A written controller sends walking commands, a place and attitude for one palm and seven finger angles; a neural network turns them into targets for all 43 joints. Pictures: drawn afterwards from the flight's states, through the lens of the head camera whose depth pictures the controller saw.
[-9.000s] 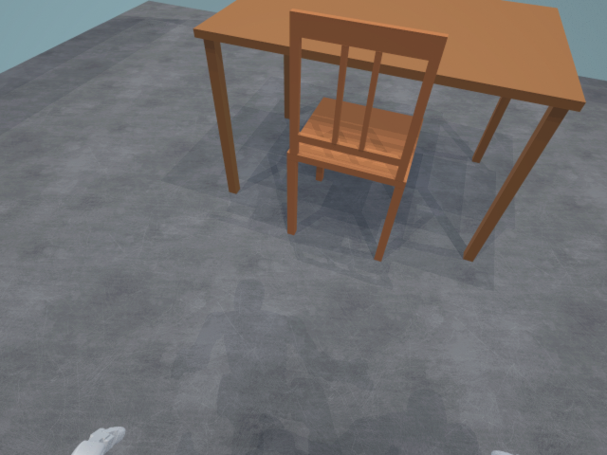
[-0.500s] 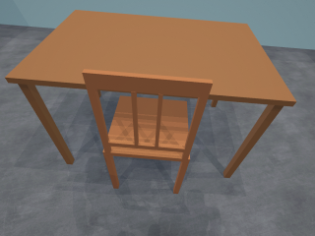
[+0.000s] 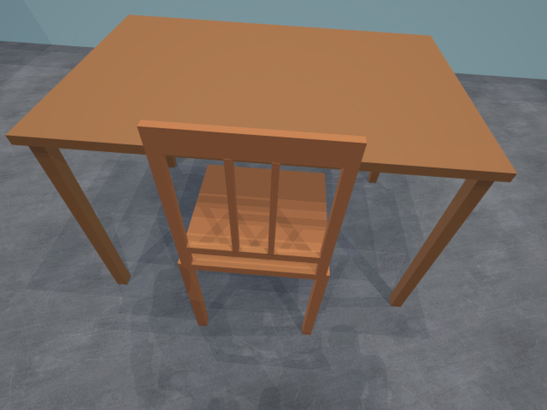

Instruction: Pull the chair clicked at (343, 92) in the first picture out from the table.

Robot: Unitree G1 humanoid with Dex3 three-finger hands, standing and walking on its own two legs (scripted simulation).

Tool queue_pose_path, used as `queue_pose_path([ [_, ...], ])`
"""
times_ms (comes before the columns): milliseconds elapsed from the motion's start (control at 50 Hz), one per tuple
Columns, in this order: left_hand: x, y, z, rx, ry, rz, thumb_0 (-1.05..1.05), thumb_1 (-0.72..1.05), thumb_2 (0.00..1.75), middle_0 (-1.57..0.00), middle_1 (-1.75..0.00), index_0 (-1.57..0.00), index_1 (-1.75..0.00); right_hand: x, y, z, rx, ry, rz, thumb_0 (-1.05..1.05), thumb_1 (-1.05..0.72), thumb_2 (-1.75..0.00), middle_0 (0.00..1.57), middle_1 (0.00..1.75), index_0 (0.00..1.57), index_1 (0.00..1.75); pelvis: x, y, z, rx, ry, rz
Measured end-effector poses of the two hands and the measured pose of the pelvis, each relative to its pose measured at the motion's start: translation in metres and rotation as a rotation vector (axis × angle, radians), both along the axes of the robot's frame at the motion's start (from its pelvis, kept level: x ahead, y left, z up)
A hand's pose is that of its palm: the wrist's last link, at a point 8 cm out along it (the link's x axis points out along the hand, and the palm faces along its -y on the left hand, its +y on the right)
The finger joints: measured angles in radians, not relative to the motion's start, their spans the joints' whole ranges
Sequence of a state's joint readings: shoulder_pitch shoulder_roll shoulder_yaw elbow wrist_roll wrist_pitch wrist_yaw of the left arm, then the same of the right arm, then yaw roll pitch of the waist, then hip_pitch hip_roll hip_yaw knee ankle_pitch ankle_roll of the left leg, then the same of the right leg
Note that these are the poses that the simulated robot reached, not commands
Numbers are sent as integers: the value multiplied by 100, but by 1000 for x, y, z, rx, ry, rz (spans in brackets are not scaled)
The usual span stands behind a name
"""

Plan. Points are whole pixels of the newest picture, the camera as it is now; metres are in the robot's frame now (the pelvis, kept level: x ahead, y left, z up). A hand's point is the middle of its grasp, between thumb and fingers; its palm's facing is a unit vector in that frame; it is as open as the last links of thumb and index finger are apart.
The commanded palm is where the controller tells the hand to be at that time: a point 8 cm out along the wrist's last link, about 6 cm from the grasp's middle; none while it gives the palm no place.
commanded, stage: look again from close up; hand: left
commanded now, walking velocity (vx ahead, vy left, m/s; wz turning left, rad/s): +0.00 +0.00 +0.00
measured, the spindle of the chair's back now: (232, 209) +0.54 +0.13 -0.09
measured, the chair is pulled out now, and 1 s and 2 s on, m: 0.00 0.00 0.00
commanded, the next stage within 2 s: shuffle to correct the standing spot in 0.10 s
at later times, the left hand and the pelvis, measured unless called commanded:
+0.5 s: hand out of the picture -0.03 +0.12 -0.18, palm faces +0.06 -0.99 -0.14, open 7.4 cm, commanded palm none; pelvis +0.03 -0.03 -0.01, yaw +0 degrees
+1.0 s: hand out of the picture +0.06 +0.11 -0.19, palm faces +0.07 -0.99 -0.14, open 7.4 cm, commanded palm none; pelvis +0.10 -0.04 -0.01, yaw -1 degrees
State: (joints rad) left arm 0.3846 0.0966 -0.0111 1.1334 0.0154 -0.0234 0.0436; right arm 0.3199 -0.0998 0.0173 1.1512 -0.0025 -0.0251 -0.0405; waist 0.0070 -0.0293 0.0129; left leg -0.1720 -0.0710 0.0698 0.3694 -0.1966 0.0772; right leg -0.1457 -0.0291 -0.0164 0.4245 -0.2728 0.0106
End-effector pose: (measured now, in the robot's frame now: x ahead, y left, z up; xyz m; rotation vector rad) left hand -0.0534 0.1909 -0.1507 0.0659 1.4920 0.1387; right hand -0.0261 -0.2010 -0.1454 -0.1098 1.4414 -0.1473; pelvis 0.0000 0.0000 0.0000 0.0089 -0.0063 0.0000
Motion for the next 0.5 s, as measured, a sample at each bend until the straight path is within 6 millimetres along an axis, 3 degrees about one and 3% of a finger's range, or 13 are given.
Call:
queue_pose_path([
  [300,8,-10,-2,-7,-11,2,0,91,89,-19,-30,-20,-30,6,-9,-1,-3,-2,0,1,-91,-90,19,30,20,30,6,-9,-1,2,-2,1],
  [500,20,-25,-4,9,15,9,0,91,89,-19,-30,-20,-30,7,-30,-9,10,49,-39,1,-91,-90,20,30,20,30,30,-30,-8,24,19,4],
])
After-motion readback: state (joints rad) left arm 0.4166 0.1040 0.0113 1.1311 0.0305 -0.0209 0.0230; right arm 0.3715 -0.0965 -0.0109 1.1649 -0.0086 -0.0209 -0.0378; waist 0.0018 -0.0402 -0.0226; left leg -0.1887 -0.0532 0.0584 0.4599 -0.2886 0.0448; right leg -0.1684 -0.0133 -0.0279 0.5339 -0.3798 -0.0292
